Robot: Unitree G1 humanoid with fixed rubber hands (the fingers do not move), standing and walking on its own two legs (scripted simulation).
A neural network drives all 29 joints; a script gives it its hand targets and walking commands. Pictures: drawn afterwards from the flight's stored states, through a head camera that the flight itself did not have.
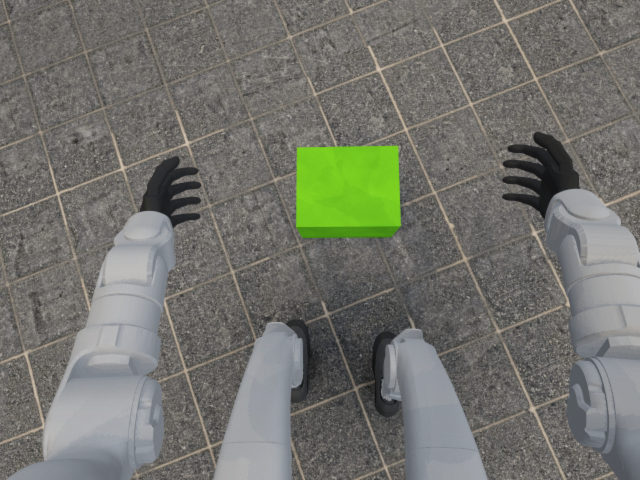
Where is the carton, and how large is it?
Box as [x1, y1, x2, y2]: [296, 146, 400, 237]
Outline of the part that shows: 397,146 297,147 296,227 302,237 391,236 400,226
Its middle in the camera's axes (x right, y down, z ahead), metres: +0.07 -0.11 +0.99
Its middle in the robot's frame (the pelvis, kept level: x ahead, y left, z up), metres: +0.56 -0.01 -0.59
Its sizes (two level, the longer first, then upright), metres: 0.242 0.195 0.165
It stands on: the floor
